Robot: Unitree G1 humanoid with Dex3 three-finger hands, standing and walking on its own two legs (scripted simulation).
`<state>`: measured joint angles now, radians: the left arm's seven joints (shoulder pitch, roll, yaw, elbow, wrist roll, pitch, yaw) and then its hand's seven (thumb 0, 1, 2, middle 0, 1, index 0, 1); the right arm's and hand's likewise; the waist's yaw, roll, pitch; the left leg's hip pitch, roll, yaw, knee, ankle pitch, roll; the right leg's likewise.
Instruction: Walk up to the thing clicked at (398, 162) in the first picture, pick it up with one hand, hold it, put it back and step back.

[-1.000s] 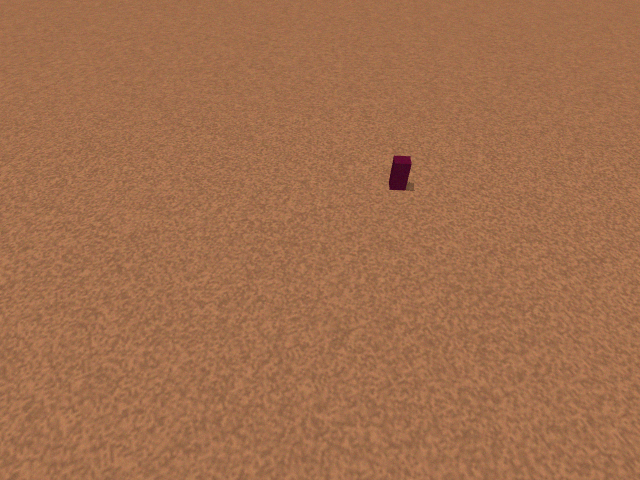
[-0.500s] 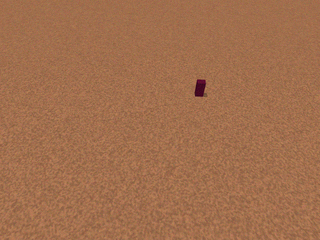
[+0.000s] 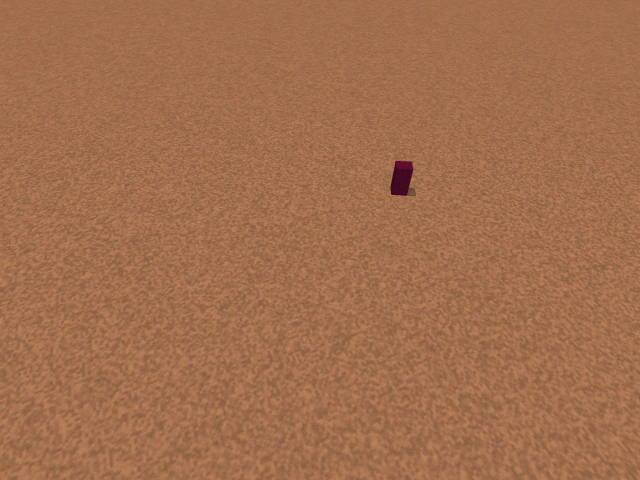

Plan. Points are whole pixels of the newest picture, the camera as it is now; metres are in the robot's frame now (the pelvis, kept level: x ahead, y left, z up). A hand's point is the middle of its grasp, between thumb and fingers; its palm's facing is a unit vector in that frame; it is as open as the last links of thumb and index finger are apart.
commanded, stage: stand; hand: left
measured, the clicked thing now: (401, 178) +1.51 -0.37 -0.70
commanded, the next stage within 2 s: walk up in 0.12 s
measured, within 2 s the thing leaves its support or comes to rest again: neither
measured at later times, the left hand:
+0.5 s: hand (180, 451) +0.20 +0.21 -0.15, palm faces -0.17 -0.88 -0.44, open 7.4 cm
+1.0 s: hand (265, 306) +0.45 +0.12 -0.16, palm faces -0.37 -0.86 -0.34, open 7.4 cm
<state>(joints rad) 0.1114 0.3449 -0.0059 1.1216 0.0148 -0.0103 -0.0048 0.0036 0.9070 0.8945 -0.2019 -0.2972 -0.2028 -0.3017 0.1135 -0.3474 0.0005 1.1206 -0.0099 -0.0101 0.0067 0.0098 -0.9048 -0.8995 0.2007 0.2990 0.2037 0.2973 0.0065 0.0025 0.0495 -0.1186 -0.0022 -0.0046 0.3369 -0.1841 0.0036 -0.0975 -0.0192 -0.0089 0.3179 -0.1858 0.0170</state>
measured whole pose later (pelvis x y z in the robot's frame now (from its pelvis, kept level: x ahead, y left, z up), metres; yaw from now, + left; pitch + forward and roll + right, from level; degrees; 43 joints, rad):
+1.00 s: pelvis +0.29 -0.12 -0.02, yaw -19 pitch -2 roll +1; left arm 0.27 0.45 0.04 0.91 0.01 -0.06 -0.06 0.01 0.91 0.89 -0.20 -0.30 -0.20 -0.30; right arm 0.29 -0.40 -0.07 0.88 -0.01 -0.10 0.06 0.01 -0.90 -0.90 0.20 0.30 0.21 0.30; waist -0.03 -0.08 0.05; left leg -0.23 0.05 0.14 0.54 -0.27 0.01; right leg -0.46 -0.02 0.05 1.06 -0.34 -0.03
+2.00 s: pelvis +0.71 -0.27 -0.01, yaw -23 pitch -3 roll +1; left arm 0.25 0.43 0.05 0.89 0.01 -0.05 -0.07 0.01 0.91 0.89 -0.20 -0.30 -0.20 -0.30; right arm 0.33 -0.41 -0.05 0.84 -0.01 -0.08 0.06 0.01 -0.90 -0.90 0.20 0.30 0.21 0.30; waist -0.02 -0.03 0.08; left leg -0.14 0.03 0.11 0.48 -0.30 0.01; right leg -0.50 -0.10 -0.02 0.75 -0.23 -0.02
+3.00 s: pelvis +1.01 -0.41 -0.03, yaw -22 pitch -3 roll +0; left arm 0.23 0.41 0.05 0.88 0.02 -0.08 -0.03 0.00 0.91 0.89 -0.20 -0.30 -0.20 -0.30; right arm 0.32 -0.42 -0.04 0.88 0.00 -0.01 0.03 0.01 -0.90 -0.90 0.20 0.30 0.20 0.30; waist -0.02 0.04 0.10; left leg -0.29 0.05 0.03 0.88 -0.50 0.03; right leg -0.39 -0.03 -0.05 0.66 -0.21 -0.02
